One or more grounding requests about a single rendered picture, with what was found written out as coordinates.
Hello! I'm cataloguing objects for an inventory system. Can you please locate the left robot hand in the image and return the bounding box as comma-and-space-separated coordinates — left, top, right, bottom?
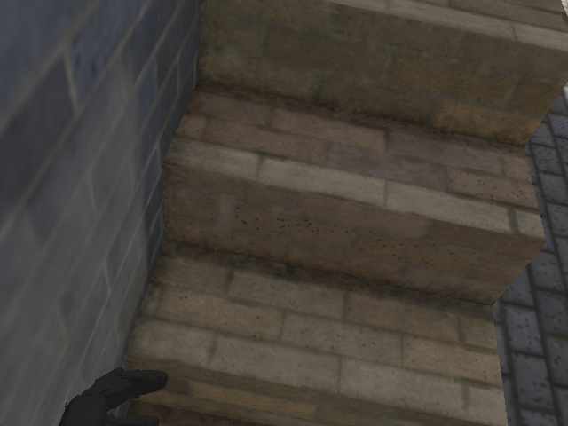
59, 367, 168, 426

